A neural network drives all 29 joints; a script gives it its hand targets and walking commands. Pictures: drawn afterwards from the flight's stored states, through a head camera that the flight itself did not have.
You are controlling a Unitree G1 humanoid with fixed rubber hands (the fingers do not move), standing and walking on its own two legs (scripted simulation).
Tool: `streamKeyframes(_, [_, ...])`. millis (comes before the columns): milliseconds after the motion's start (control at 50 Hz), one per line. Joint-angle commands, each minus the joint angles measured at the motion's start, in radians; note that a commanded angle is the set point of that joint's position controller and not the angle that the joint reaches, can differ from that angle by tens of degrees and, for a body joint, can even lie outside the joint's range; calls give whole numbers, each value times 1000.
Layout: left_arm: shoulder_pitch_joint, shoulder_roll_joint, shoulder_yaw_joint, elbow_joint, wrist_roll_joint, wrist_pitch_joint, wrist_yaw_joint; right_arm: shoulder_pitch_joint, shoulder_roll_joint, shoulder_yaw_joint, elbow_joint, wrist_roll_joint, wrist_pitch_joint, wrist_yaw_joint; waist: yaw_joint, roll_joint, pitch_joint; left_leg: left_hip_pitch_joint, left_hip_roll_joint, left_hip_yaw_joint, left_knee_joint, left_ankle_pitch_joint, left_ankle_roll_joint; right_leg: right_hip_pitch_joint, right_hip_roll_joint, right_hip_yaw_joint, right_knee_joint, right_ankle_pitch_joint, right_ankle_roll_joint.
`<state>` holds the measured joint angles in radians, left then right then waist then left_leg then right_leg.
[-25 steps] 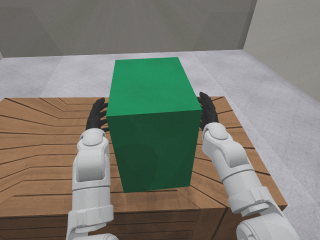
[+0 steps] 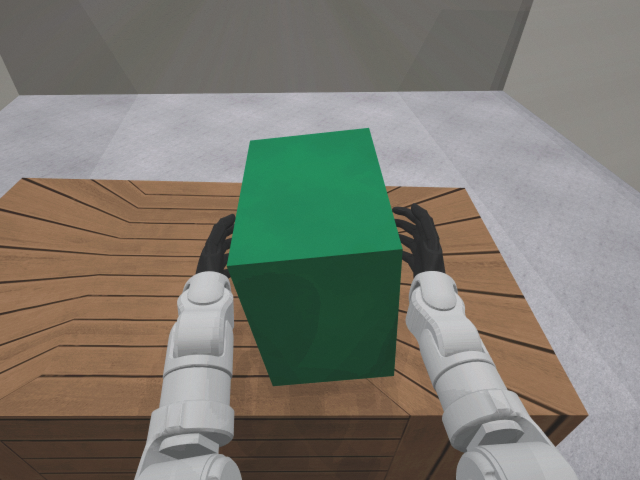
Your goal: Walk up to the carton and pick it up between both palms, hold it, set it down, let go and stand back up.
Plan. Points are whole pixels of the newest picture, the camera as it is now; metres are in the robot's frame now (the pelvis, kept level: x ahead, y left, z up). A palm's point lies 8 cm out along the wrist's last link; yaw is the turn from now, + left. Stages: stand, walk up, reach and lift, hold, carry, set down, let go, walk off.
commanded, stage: set down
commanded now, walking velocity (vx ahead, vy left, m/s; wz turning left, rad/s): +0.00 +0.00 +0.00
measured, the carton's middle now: (321, 256) +0.43 -0.01 +0.08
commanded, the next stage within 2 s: none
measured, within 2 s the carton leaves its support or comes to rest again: neither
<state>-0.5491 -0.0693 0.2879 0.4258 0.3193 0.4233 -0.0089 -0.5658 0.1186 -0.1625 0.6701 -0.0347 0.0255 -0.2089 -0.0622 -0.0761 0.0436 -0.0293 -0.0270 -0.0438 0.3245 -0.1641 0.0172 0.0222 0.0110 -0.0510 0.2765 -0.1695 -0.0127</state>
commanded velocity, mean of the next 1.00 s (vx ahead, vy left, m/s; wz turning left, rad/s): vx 0.00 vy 0.00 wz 0.00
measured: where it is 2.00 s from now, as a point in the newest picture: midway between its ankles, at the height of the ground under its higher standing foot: outside the picture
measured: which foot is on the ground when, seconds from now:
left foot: down 0.00-1.00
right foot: down 0.00-1.00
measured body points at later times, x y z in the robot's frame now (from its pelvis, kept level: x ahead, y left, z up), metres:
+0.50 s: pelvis +0.02 +0.00 +0.00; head +0.01 +0.03 +0.45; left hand +0.42 +0.12 +0.10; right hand +0.39 -0.15 +0.11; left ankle +0.02 +0.11 -0.75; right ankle +0.00 -0.11 -0.75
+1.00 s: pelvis +0.03 +0.00 +0.00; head +0.02 +0.03 +0.45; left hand +0.43 +0.11 +0.07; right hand +0.39 -0.16 +0.08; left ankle +0.02 +0.11 -0.75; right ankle +0.00 -0.11 -0.75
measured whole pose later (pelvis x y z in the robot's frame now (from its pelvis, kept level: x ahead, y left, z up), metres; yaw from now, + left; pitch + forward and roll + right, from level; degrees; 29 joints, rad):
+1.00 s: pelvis +0.03 +0.00 +0.00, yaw +0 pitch -1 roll -1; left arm -0.62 -0.06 0.31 0.73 0.31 0.17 0.02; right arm -0.56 0.13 -0.28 0.84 -0.12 -0.16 -0.21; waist -0.09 -0.04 -0.01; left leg -0.12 -0.01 -0.03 0.34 -0.20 0.02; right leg -0.04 0.02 -0.06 0.24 -0.17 -0.01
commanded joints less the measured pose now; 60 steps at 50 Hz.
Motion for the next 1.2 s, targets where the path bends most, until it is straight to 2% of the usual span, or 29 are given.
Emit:
streamKeyframes(0, [-912,-651,-566,-285,-166,-166,-96,-839,516,391,-272,20,-154,150,-41,151,-536,184,19,44,7,398,-84,83,22,-85,-9,258,32])
streamKeyframes(40, [-916,-667,-607,-303,-180,-179,-82,-822,516,392,-258,27,-157,147,-66,181,-565,230,20,42,26,438,-95,50,22,-85,-14,275,27])
streamKeyframes(80, [-908,-663,-623,-313,-187,-190,-68,-834,519,404,-288,28,-165,145,-49,196,-608,218,18,44,43,484,-106,48,28,-77,8,308,22])
streamKeyframes(100, [-895,-676,-651,-300,-199,-192,-65,-831,508,403,-289,37,-165,145,-75,199,-626,272,33,26,50,512,-106,25,35,-84,8,320,25])
streamKeyframes(120, [-897,-685,-648,-282,-189,-197,-66,-810,525,403,-247,36,-160,139,-69,224,-610,257,23,38,49,514,-107,17,30,-76,1,316,21])
streamKeyframes(160, [-880,-674,-628,-263,-176,-195,-66,-802,532,408,-245,44,-153,136,-36,190,-597,226,26,27,51,506,-95,60,31,-62,1,322,23])
streamKeyframes(180, [-848,-664,-618,-244,-183,-188,-67,-809,523,421,-246,61,-148,138,-43,191,-583,220,26,37,48,485,-93,58,29,-62,8,345,22])
streamKeyframes(200, [-796,-652,-570,-187,-161,-173,-81,-795,519,418,-210,51,-132,138,-33,136,-508,159,22,36,25,442,-76,76,28,-52,-3,336,31])
streamKeyframes(240, [-795,-638,-522,-130,-129,-155,-101,-791,511,380,-185,25,-126,141,-30,125,-480,125,21,57,-3,320,-63,89,20,-56,-9,279,32])
streamKeyframes(260, [-807,-618,-466,-89,-112,-158,-111,-807,504,347,-157,-7,-124,142,-15,80,-454,86,20,60,-20,241,-49,119,13,-53,-15,253,42])
streamKeyframes(340, [-777,-614,-420,-37,-99,-186,-135,-841,543,377,-222,-1,-148,152,16,25,-542,68,10,73,-27,306,-41,222,17,-46,17,392,58])
streamKeyframes(360, [-812,-625,-421,-48,-108,-204,-131,-834,564,393,-202,8,-153,153,14,62,-548,71,4,74,-14,320,-47,219,8,-49,20,423,59])
streamKeyframes(380, [-770,-622,-410,-44,-103,-216,-130,-821,560,396,-194,7,-157,157,23,44,-539,62,5,66,-7,394,-48,214,17,-40,28,477,58])
streamKeyframes(420, [-795,-631,-461,-103,-138,-236,-119,-838,568,445,-253,33,-178,156,2,51,-618,111,7,52,32,505,-60,226,19,-40,37,563,58])
streamKeyframes(440, [-794,-629,-450,-107,-135,-241,-114,-821,565,445,-238,42,-176,155,10,58,-597,126,12,50,35,509,-64,217,27,-42,36,557,52])
streamKeyframes(560, [-838,-653,-511,-158,-140,-270,-104,-764,554,394,-176,3,-181,150,-46,138,-592,166,17,37,62,541,-87,149,25,-54,24,506,48])
streamKeyframes(600, [-820,-617,-479,-100,-122,-267,-120,-727,563,375,-138,-5,-172,135,-50,106,-529,98,2,39,36,463,-74,183,11,-34,38,569,63])
streamKeyframes(620, [-769,-615,-460,-95,-120,-272,-126,-727,571,387,-184,5,-183,135,-30,105,-566,91,4,49,40,481,-85,220,8,-29,48,618,56])
streamKeyframes(660, [-843,-643,-477,-79,-130,-281,-130,-733,578,350,-144,-28,-178,132,-69,101,-549,61,-1,47,27,423,-81,212,-2,-41,54,602,68])
streamKeyframes(680, [-805,-623,-463,-58,-129,-285,-130,-723,570,368,-142,-11,-183,133,-46,109,-541,71,-1,48,31,453,-79,201,5,-34,51,605,74])
streamKeyframes(740, [-842,-643,-466,-58,-126,-310,-128,-711,583,331,-104,-48,-196,139,-65,137,-547,81,8,47,36,471,-91,194,3,-38,34,577,56])
streamKeyframes(800, [-865,-651,-455,-33,-119,-346,-114,-750,582,305,-71,-63,-227,147,-57,166,-595,120,18,39,50,524,-98,146,13,-47,41,575,50])
streamKeyframes(820, [-857,-644,-439,-4,-116,-353,-110,-737,576,289,-61,-67,-232,149,-55,144,-591,133,22,45,49,539,-102,137,20,-46,37,571,48])
streamKeyframes(960, [-854,-622,-331,163,-48,-405,-125,-759,604,219,11,-152,-258,164,-29,66,-584,4,20,67,5,386,-60,224,0,-36,39,581,58])
streamKeyframes(1020, [-898,-624,-300,193,-46,-440,-115,-800,587,149,47,-189,-290,181,-13,108,-574,-8,21,79,-6,367,-68,163,-1,-52,27,485,49])
streamKeyframes(1040, [-871,-608,-296,236,-38,-450,-115,-818,577,151,25,-199,-307,183,-5,80,-616,-3,24,85,4,381,-69,169,10,-42,32,523,55])
streamKeyframes(1100, [-929,-603,-261,270,-32,-479,-107,-800,593,92,104,-252,-313,187,-30,92,-591,-35,24,95,-2,364,-72,157,3,-52,41,531,53])
streamKeyframes(1160, [-955,-614,-268,294,-28,-520,-101,-830,600,74,119,-270,-334,203,-13,144,-655,-29,31,98,6,352,-76,147,-2,-49,47,482,44])
streamKeyframes(1180, [-953,-604,-246,314,-18,-530,-95,-800,597,56,154,-277,-339,208,-13,129,-675,-7,37,105,2,375,-80,135,0,-43,36,471,42])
